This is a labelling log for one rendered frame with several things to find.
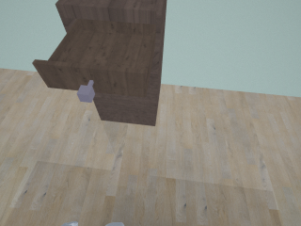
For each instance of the handle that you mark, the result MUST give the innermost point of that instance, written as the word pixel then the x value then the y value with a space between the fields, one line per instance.
pixel 86 93

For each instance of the cabinet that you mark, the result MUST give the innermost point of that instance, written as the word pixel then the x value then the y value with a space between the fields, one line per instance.
pixel 115 107

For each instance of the drawer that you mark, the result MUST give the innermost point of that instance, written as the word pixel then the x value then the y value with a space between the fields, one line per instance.
pixel 117 56

